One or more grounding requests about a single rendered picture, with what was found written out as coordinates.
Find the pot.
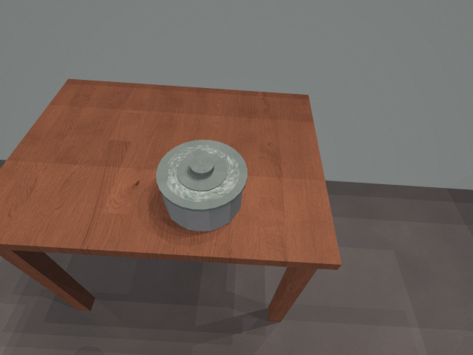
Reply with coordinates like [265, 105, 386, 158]
[163, 193, 242, 231]

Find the table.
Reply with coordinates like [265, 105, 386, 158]
[0, 79, 341, 322]

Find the knob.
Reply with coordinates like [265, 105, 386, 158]
[190, 155, 214, 178]

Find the lid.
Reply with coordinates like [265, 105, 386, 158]
[156, 140, 248, 212]

